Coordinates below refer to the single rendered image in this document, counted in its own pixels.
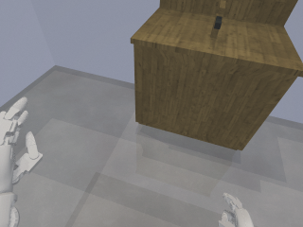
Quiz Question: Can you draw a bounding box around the robot left hand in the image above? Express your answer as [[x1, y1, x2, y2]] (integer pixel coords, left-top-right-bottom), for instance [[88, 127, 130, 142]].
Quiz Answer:
[[0, 96, 43, 194]]

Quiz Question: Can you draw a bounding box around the robot right hand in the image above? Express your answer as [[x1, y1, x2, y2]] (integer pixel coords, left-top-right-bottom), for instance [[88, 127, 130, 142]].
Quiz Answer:
[[219, 192, 254, 227]]

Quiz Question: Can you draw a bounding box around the robot left forearm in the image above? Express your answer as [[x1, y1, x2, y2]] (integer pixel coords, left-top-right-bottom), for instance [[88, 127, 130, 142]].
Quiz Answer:
[[0, 192, 20, 227]]

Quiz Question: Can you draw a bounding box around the tap lever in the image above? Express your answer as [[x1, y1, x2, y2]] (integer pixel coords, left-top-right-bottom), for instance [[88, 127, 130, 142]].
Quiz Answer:
[[214, 16, 223, 29]]

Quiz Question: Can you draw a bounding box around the counter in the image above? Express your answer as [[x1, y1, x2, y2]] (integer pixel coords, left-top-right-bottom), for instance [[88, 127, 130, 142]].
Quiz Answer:
[[130, 0, 303, 151]]

